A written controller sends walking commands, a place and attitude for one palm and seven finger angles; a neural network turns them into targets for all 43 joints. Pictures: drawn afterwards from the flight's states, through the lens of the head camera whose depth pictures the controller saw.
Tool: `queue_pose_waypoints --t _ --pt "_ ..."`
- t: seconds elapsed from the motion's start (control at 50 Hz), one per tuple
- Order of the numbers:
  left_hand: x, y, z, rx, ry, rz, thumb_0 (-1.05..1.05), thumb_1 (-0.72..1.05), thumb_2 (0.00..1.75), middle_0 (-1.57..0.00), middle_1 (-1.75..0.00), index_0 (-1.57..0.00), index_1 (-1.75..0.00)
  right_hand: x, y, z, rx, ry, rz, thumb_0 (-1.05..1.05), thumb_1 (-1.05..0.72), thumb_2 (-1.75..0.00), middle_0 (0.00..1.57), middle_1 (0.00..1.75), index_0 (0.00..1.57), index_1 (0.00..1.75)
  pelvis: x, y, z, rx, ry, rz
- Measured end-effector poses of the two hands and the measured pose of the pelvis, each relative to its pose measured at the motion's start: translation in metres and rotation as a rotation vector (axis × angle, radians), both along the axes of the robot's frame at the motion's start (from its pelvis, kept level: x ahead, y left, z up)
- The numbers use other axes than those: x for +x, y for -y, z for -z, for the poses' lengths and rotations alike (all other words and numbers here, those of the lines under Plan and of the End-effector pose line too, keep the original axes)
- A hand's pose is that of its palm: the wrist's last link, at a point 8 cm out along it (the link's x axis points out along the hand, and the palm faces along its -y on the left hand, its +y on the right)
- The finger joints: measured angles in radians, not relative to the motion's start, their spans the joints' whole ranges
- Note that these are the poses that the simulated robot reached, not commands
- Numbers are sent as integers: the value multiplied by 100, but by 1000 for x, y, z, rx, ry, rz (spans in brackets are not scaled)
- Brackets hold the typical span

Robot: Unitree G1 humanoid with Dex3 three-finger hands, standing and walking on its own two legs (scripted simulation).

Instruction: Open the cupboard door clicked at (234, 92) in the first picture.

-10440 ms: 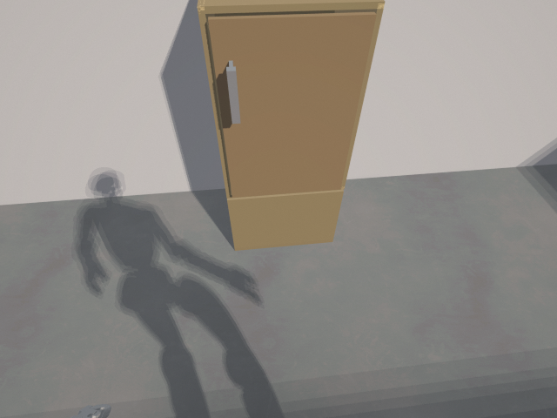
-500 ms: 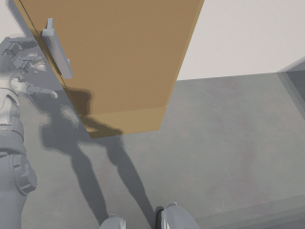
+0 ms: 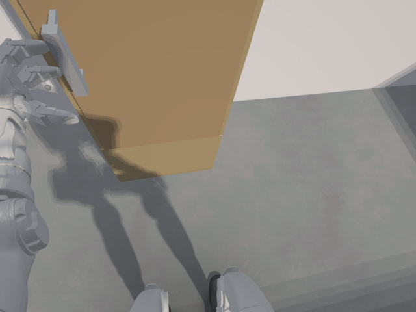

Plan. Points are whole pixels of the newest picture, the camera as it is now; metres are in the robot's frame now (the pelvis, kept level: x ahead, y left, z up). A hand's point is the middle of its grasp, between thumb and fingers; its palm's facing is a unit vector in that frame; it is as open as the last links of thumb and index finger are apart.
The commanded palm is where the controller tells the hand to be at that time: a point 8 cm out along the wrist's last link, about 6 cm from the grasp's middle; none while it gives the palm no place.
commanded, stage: slide the fingers in behind the handle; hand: left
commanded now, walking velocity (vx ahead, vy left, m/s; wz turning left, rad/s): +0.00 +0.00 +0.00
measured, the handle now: (68, 56) +0.58 +0.22 +0.08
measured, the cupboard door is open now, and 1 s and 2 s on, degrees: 0 0 1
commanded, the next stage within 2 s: close the thumb around the handle in 1.30 s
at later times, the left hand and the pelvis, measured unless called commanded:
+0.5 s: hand (69, 81) +0.52 +0.21 +0.07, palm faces +0.08 -1.00 -0.01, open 14.0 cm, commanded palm +0.49 +0.26 +0.07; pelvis +0.01 +0.00 +0.00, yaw +0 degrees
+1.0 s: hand (81, 82) +0.52 +0.19 +0.07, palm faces +0.10 -1.00 -0.02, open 14.1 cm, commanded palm +0.49 +0.23 +0.07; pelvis +0.01 +0.00 +0.00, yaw +0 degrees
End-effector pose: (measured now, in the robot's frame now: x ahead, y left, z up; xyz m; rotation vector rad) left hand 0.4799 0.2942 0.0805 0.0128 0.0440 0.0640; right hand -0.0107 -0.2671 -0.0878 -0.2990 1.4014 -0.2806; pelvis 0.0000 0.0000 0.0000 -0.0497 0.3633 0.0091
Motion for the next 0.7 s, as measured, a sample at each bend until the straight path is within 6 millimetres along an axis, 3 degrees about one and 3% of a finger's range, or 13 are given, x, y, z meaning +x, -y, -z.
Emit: queue_pose_waypoints --t 0.24,0.7 --pt "12 20 2 2 11 -5 -1 -50 30 -30 -120 -30 -120 -1 -8 5 29 0 12 0 -90 -90 20 30 20 30 3 -1 0 3 -10 7" --pt "15 38 9 -2 7 -14 -1 -50 30 -30 -120 -30 -120 23 -9 6 48 31 0 0 -90 -90 20 30 20 30 14 -1 -2 5 -8 4"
